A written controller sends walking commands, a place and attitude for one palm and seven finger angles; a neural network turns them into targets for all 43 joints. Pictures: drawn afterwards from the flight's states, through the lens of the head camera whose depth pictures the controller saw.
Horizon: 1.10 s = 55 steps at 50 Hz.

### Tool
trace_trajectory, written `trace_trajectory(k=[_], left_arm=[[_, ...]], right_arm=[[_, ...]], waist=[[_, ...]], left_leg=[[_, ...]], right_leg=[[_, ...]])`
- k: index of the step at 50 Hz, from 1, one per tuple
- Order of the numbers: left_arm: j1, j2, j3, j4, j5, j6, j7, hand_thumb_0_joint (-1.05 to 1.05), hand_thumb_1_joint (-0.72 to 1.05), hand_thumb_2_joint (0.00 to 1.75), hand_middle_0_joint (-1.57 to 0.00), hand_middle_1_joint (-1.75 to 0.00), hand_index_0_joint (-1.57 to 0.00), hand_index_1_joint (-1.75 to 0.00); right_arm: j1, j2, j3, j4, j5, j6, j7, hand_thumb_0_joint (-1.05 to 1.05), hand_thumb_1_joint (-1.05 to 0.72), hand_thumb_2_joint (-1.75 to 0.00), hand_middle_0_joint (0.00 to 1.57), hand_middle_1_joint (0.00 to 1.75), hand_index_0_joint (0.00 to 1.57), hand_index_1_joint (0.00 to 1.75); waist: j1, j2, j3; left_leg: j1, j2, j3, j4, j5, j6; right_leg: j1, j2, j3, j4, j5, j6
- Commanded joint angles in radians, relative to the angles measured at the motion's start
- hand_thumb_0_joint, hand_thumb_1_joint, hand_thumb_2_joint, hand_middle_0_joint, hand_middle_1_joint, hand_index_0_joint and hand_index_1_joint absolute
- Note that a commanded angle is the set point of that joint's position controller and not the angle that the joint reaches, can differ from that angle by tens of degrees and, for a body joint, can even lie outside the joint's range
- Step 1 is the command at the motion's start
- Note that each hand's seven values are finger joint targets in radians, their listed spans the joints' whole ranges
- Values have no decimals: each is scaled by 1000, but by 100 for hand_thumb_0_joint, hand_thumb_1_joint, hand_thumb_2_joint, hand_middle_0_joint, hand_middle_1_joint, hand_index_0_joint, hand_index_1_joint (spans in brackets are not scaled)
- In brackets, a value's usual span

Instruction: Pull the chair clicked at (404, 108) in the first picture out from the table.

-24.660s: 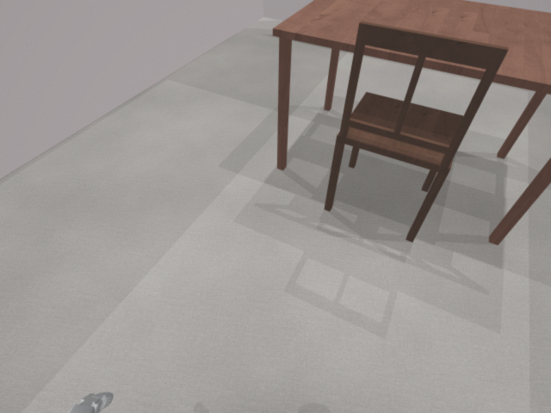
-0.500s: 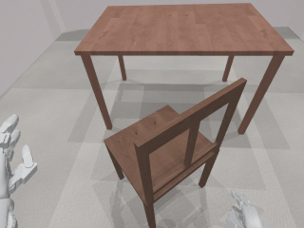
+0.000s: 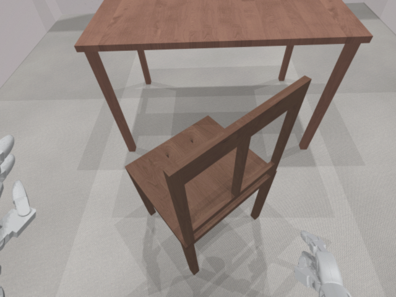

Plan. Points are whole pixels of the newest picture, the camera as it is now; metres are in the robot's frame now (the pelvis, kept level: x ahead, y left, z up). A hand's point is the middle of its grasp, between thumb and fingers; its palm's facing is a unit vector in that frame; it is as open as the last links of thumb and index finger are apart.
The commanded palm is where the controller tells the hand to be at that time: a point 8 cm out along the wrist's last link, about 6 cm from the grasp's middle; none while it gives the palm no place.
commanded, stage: step back with the hand held close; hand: left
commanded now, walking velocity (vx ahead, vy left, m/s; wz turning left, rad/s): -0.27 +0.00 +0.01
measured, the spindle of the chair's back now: (239, 169) +0.45 -0.07 -0.10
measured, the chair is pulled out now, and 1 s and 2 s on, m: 0.47 0.47 0.47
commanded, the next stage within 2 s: stop stepping back and stand still in 1.16 s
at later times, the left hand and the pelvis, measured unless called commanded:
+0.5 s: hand out of the picture +0.13 +0.27 +0.15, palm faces +0.45 -0.76 -0.46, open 7.4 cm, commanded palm +0.07 +0.31 +0.18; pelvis -0.07 +0.01 -0.01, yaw +0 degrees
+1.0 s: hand out of the picture +0.08 +0.29 +0.16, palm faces +0.45 -0.75 -0.49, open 7.4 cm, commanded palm +0.00 +0.32 +0.18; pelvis -0.12 +0.02 -0.02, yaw +2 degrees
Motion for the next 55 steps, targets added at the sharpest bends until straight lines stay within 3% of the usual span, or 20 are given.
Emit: trace_trajectory(k=[1, 7, 12, 17, 21, 24, 27, 28, 31, 33, 35, 38, 39, 41, 43, 45, 47, 50, 52, 55], left_arm=[[100, 208, 164, -246, -6, -57, 29, 0, 90, 90, -20, -30, -20, -30], [88, 242, 190, -316, -11, -66, 50, 0, 90, 90, -20, -30, -20, -30], [95, 216, 176, -284, -8, -64, 59, 0, 90, 90, -20, -30, -20, -30], [44, 231, 171, -247, 2, -65, 68, 0, 90, 90, -20, -30, -20, -30], [-24, 235, 158, -267, 10, -71, 79, 0, 90, 90, -20, -30, -20, -30], [-30, 234, 168, -282, 12, -76, 85, 0, 90, 90, -20, -30, -20, -30], [12, 237, 201, -292, 21, -92, 83, 0, 90, 90, -20, -30, -20, -30], [24, 213, 185, -293, 24, -98, 77, 0, 90, 90, -20, -30, -20, -30], [56, 227, 197, -324, 19, -113, 63, 0, 90, 90, -20, -30, -20, -30], [83, 222, 198, -301, 12, -120, 60, 0, 90, 90, -20, -30, -20, -30], [35, 231, 207, -297, 18, -130, 59, 0, 90, 90, -20, -30, -20, -30], [25, 239, 193, -289, 11, -131, 68, 0, 90, 90, -20, -30, -20, -30], [6, 245, 192, -299, 14, -134, 72, 0, 90, 90, -20, -30, -20, -30], [-1, 252, 201, -299, 13, -136, 76, 0, 90, 90, -20, -30, -20, -30], [6, 247, 200, -330, 10, -143, 70, 0, 90, 90, -20, -30, -20, -30], [19, 242, 220, -367, 9, -157, 63, 0, 90, 90, -20, -30, -20, -30], [-8, 260, 241, -340, 23, -170, 57, 0, 90, 90, -20, -30, -20, -30], [9, 221, 208, -354, 0, -173, 51, 0, 90, 90, -20, -30, -20, -30], [71, 230, 213, -340, -14, -170, 49, 0, 90, 90, -20, -30, -20, -30], [29, 226, 195, -322, -21, -171, 36, 0, 90, 90, -20, -30, -20, -30]], right_arm=[[-78, -91, -52, -177, 4, -24, -11, 0, -90, -90, 20, 30, 20, 30], [-72, -92, -53, -173, 8, -42, -30, 0, -90, -90, 20, 30, 20, 30], [-54, -93, -51, -160, 8, -70, -31, 0, -90, -90, 20, 30, 20, 30], [-22, -85, -51, -147, 5, -82, -30, 0, -90, -90, 20, 30, 20, 30], [-26, -82, -36, -143, -4, -91, -28, 0, -90, -90, 20, 30, 20, 30], [-27, -99, -32, -158, 0, -99, -33, 0, -90, -90, 20, 30, 20, 30], [-37, -119, -43, -178, 11, -117, -35, 0, -90, -90, 20, 30, 20, 30], [-30, -114, -44, -185, 14, -122, -31, 0, -90, -90, 20, 30, 20, 30], [-12, -112, -50, -171, 8, -135, -14, 0, -90, -90, 20, 30, 20, 30], [-7, -95, -46, -158, 4, -140, -10, 0, -90, -90, 20, 30, 20, 30], [3, -101, -53, -140, -7, -147, -7, 0, -90, -90, 20, 30, 20, 30], [16, -78, -54, -113, -13, -138, -4, 0, -90, -90, 20, 30, 20, 30], [7, -72, -54, -103, -15, -137, -2, 0, -90, -90, 20, 30, 20, 30], [-5, -63, -50, -94, -19, -131, -2, 0, -90, -90, 20, 30, 20, 30], [-19, -82, -52, -110, -13, -132, -9, 0, -90, -90, 20, 30, 20, 30], [-37, -105, -59, -134, -11, -152, -15, 0, -90, -90, 20, 30, 20, 30], [-33, -110, -71, -128, -14, -166, -17, 0, -90, -90, 20, 30, 20, 30], [1, -102, -81, -93, -16, -189, 10, 0, -90, -90, 20, 30, 20, 30], [17, -96, -77, -83, -13, -191, 18, 0, -90, -90, 20, 30, 20, 30], [16, -89, -51, -66, -33, -189, 24, 0, -90, -90, 20, 30, 20, 30]], waist=[[7, -56, -266], [5, 25, -264], [4, 76, -212], [-12, -99, -135], [-19, -153, -118], [-16, -15, -118], [-4, 197, -132], [-2, 198, -136], [-3, 97, -153], [-8, 55, -141], [-14, -17, -132], [-22, -188, -154], [-26, -200, -175], [-29, -198, -204], [-25, -35, -202], [-17, 234, -206], [-25, 278, -171], [-8, 139, -189], [-3, 161, -241], [-7, 214, -233]], left_leg=[[60, 57, -46, -12, 440, 44], [-3, 87, -87, -42, 400, 53], [-131, 96, -100, -67, 167, 58], [-164, 8, -54, 41, -178, 34], [-81, -8, -62, 136, -161, 32], [-207, 47, -152, -73, -238, 55], [-439, 163, -282, -265, -471, 104], [-471, 171, -277, -250, -467, 112], [-372, 124, -201, -102, -263, 97], [-348, 84, -165, -46, -250, 82], [-345, 45, -131, 11, -348, 60], [-157, -26, -75, 233, -192, 21], [-105, -36, -62, 278, -133, 17], [-78, -24, -81, 202, -59, 27], [-119, 52, -184, -2, -29, 54], [-322, 237, -366, -259, -284, 122], [-538, 320, -440, -403, -530, 183], [-200, 227, -292, -225, -171, 161], [-64, 193, -251, -207, -115, 139], [-58, 183, -249, -205, -63, 106]], right_leg=[[64, -51, 32, 24, 411, -33], [42, -36, 21, 74, 298, -27], [27, -27, 29, 84, 163, -26], [-128, -99, 151, -95, -67, -65], [-294, -141, 150, -155, -274, -88], [-168, -37, 71, -31, -250, -37], [61, 51, 16, 225, -174, -15], [97, 57, 17, 266, -129, -17], [26, 35, 43, 174, -5, -28], [-17, 1, 85, 98, 24, -42], [-97, -31, 163, 21, -131, -61], [-279, -161, 278, -134, -215, -136], [-307, -189, 278, -137, -139, -145], [-271, -159, 209, -78, -15, -122], [-226, -33, 106, 59, -41, -58], [-70, 95, 26, 369, -187, -16], [55, 138, 67, 690, -239, -13], [-177, 86, 63, 549, -267, -31], [-188, 90, 33, 403, -285, -35], [-88, 84, 40, 78, -240, -58]])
